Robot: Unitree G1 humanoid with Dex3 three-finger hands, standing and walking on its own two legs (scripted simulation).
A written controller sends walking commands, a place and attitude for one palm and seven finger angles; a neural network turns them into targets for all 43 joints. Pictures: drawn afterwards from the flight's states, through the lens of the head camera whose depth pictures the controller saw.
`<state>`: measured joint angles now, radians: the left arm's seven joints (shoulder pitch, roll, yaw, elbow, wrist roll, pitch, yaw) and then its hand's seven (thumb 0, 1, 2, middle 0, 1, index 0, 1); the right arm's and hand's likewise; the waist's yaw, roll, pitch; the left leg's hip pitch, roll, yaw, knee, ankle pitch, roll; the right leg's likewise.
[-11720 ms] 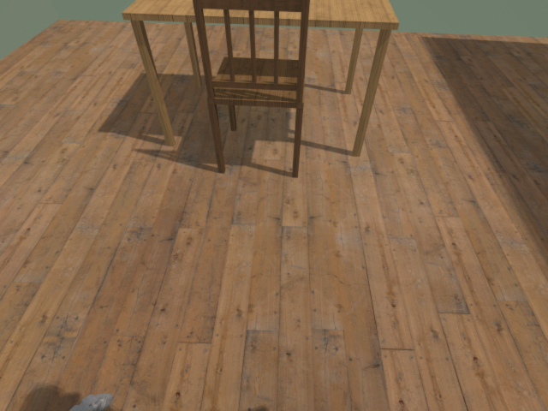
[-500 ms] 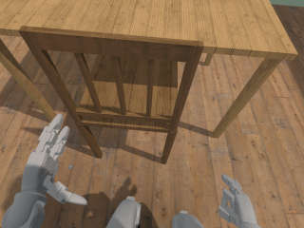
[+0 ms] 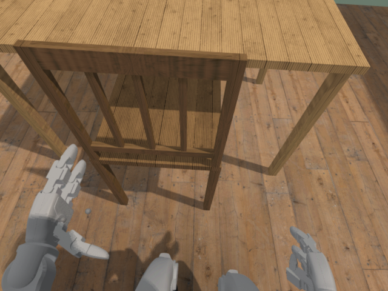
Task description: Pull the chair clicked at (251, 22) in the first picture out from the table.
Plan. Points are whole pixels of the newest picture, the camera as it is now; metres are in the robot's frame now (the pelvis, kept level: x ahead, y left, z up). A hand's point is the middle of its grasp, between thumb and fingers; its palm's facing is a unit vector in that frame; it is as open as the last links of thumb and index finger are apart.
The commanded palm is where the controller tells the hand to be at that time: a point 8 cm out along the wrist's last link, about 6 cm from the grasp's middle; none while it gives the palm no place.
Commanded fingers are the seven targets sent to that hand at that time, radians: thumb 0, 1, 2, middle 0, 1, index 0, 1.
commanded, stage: raise the hand toward the chair's back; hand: left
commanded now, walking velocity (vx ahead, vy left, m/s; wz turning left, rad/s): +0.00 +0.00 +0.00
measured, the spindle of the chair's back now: (145, 117) +0.51 +0.16 +0.00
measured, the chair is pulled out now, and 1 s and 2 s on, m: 0.00 0.00 0.00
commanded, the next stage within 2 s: aim the fingers beside a spindle in 0.08 s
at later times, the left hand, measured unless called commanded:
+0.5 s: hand (109, 202) +0.27 +0.18 +0.04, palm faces -0.02 -1.00 -0.06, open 16.9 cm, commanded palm +0.24 +0.24 +0.04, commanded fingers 0.00 -0.50 0.30 -0.06 -0.08 -0.06 -0.08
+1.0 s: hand (124, 189) +0.30 +0.16 +0.02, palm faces -0.03 -1.00 -0.04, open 16.9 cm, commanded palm +0.29 +0.22 +0.02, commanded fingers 0.00 -0.50 0.30 -0.06 -0.08 -0.06 -0.08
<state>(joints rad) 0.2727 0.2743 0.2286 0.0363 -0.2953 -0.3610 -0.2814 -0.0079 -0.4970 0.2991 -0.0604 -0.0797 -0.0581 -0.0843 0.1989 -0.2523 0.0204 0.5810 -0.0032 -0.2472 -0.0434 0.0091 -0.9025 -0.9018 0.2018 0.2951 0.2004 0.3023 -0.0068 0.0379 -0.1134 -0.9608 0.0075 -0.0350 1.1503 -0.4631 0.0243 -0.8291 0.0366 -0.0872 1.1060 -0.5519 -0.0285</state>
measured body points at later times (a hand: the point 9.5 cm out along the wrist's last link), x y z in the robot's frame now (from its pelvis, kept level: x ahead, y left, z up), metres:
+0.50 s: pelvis -0.01 -0.01 -0.01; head +0.08 +0.00 +0.43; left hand +0.26 +0.23 +0.04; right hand +0.18 -0.25 -0.09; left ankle +0.05 +0.10 -0.65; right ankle -0.01 -0.11 -0.65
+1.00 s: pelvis -0.01 +0.00 -0.02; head +0.09 +0.00 +0.42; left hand +0.30 +0.22 +0.02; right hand +0.17 -0.25 -0.11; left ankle +0.05 +0.10 -0.65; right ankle -0.01 -0.11 -0.65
